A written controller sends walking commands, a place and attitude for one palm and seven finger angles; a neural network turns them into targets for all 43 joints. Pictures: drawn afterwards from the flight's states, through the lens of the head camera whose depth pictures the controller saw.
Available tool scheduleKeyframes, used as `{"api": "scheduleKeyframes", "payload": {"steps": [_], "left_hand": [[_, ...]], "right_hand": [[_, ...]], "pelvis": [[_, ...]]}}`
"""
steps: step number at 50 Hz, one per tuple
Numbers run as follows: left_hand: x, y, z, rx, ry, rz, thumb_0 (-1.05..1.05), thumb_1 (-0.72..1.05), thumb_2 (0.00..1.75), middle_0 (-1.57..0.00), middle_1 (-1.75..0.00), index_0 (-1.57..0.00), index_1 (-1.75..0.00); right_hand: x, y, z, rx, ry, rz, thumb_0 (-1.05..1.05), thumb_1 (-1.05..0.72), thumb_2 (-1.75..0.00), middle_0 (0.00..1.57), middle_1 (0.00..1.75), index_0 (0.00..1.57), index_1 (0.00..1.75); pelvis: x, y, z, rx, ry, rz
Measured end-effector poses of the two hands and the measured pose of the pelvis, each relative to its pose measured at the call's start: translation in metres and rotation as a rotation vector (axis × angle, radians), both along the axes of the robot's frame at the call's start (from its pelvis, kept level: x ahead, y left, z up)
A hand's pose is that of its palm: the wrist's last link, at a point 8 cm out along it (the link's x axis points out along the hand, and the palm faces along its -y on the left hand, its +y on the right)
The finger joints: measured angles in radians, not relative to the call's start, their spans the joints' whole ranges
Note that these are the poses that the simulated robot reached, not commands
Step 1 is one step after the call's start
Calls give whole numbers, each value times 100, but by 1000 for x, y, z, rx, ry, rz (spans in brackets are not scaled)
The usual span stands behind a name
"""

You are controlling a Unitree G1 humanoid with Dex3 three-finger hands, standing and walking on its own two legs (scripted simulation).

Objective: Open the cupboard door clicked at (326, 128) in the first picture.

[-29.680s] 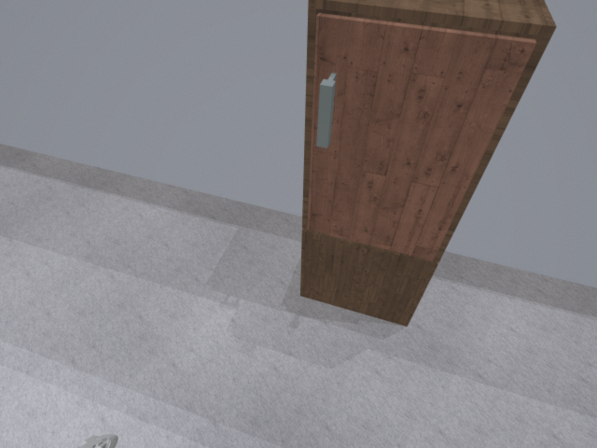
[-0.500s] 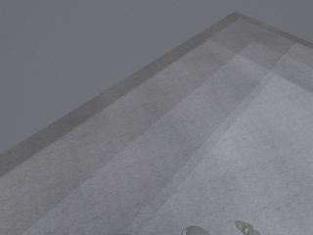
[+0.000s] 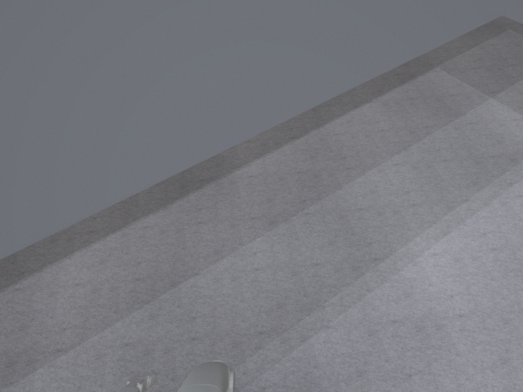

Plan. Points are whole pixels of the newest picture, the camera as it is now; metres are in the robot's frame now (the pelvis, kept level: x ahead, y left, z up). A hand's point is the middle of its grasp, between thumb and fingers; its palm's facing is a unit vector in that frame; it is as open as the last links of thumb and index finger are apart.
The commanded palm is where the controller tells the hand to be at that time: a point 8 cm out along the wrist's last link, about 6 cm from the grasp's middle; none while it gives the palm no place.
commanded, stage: turn to face it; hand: left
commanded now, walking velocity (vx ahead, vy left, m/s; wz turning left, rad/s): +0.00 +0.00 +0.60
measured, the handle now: out of the picture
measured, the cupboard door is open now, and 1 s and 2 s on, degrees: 50 50 50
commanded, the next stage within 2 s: none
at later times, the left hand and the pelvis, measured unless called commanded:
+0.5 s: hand out of the picture +0.05 +0.27 -0.16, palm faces +0.30 -0.92 -0.25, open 7.4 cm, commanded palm none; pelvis +0.01 +0.04 +0.00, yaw +15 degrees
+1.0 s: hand out of the picture -0.03 +0.20 -0.17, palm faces +0.59 -0.77 -0.24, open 7.3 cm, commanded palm none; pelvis +0.03 +0.01 +0.00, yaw +36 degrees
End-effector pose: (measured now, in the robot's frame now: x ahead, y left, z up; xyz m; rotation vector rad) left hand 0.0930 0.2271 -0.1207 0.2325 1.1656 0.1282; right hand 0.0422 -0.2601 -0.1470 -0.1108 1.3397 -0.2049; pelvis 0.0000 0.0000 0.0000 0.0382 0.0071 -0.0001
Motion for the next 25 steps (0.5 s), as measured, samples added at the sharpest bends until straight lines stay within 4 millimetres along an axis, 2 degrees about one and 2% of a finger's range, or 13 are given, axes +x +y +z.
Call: {"api": "scheduleKeyframes", "payload": {"steps": [5,9,12,15,18,25], "left_hand": [[-40,24,-12,-4,43,117,0,92,89,-20,-30,-20,-30],[-76,54,-32,-14,93,205,0,91,89,-20,-30,-20,-30],[-95,74,-42,-8,142,258,1,91,89,-20,-30,-20,-30],[-97,86,-36,-1,142,294,1,91,89,-20,-30,-20,-30],[-90,92,-26,-4,100,311,1,91,89,-20,-30,-19,-30],[-70,87,-11,-2,10,337,1,91,89,-19,-30,-19,-30]], "right_hand": [[52,13,7,-26,-46,128,1,-91,-90,19,30,20,29],[101,36,11,-62,-142,233,1,-91,-90,19,30,20,29],[125,53,17,-85,-214,288,1,-91,-90,19,30,20,29],[132,65,27,-99,-235,319,1,-90,-90,20,30,20,29],[130,74,32,-94,-219,345,1,-90,-90,20,30,20,29],[115,79,25,-52,-146,372,1,-90,-90,20,30,20,30]], "pelvis": [[2,8,-4,-8,-3,76],[6,25,-17,-28,-1,128],[5,35,-22,-32,-2,156],[5,41,-15,-48,-4,180],[6,44,-8,-53,-4,204],[9,39,-1,-60,3,269]]}}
